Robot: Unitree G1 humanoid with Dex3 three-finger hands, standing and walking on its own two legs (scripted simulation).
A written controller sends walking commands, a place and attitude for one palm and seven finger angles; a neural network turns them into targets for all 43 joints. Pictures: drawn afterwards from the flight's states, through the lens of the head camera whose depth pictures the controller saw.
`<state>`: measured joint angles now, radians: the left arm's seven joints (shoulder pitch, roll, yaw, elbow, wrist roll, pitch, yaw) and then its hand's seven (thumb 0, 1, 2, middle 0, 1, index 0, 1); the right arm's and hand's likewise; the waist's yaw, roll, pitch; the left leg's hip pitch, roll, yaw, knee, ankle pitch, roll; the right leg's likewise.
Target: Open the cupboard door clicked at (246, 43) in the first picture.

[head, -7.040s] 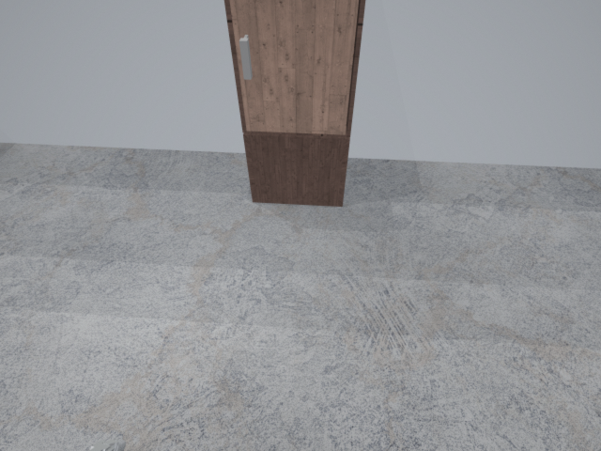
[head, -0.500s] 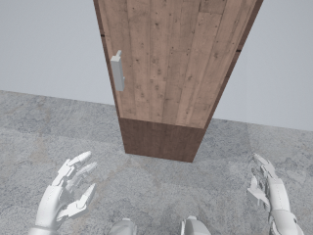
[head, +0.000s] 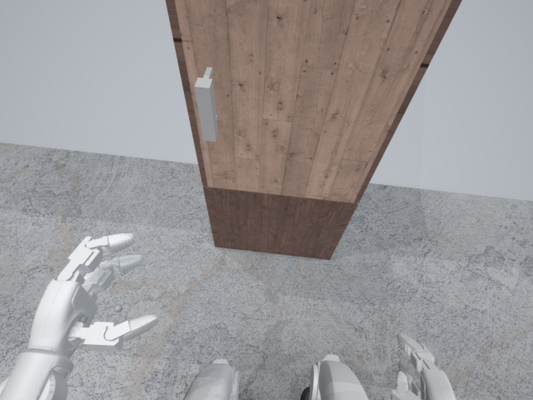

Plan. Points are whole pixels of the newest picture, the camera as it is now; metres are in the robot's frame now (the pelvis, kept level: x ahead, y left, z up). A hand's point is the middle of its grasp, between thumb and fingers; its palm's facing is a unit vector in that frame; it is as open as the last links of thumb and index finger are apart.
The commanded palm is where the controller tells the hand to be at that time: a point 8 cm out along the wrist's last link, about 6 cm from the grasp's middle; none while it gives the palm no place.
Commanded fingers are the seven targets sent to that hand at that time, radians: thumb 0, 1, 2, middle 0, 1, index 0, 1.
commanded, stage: raise the hand with hooked fingers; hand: left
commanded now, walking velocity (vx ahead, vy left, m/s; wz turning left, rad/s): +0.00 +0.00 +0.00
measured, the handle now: (209, 104) +0.61 +0.15 +0.05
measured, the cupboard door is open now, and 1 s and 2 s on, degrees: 0 0 0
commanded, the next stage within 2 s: move the hooked fingers beside the handle in 1.20 s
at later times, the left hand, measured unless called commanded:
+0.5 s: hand (92, 267) +0.27 +0.25 +0.06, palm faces -0.03 -1.00 -0.07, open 13.8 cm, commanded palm +0.26 +0.30 +0.07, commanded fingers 0.00 -0.50 0.30 -0.30 -1.20 -0.30 -1.20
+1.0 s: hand (93, 245) +0.30 +0.26 +0.06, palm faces -0.05 -1.00 -0.05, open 14.0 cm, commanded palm +0.28 +0.30 +0.07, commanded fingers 0.00 -0.50 0.30 -0.30 -1.20 -0.30 -1.20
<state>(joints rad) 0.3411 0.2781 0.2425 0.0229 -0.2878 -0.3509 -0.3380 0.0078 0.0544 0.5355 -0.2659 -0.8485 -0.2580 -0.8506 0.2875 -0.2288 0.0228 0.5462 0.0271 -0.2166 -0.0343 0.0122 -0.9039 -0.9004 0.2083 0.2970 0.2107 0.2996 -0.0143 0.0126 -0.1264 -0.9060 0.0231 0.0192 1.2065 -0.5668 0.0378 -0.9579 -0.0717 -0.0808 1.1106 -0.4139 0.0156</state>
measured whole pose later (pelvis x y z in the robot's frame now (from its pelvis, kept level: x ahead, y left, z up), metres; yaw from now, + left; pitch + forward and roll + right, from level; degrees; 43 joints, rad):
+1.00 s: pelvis +0.02 -0.01 +0.02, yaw -1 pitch +15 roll -2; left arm 0.01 0.43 0.45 0.40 -0.37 -0.33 -0.58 -0.01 -0.50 0.30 -0.30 -1.20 -0.30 -1.20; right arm 0.29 -0.30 0.02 0.52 0.03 -0.19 -0.04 0.01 -0.91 -0.90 0.20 0.30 0.21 0.30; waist -0.03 0.00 -0.11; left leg -0.83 0.04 0.01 1.11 -0.55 0.02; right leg -0.89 -0.04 -0.09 1.02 -0.40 0.00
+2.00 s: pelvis +0.01 -0.01 +0.01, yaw -1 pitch +19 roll -2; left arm -0.47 0.50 0.46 0.82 -0.25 -0.36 -0.54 -0.01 -0.50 0.30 -0.30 -1.20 -0.30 -1.20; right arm 0.32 -0.29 0.03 0.59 0.03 -0.10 -0.05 0.01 -0.91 -0.90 0.21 0.30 0.21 0.30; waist -0.08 0.00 -0.11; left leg -0.93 0.05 0.02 1.14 -0.54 0.02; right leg -0.99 -0.04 -0.08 1.05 -0.39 0.00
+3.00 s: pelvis +0.01 +0.00 -0.02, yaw -4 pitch +29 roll -5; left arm -1.10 0.79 0.51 1.26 -0.03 -0.33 -0.43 -0.01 -0.50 0.30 -0.30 -1.20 -0.30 -1.20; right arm 0.39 -0.29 0.09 0.57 -0.02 0.08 -0.01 0.00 -0.91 -0.90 0.21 0.30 0.21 0.30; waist -0.25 0.03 -0.08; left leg -1.20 0.07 0.00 1.26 -0.57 0.03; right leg -1.24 -0.02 -0.09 1.11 -0.38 0.01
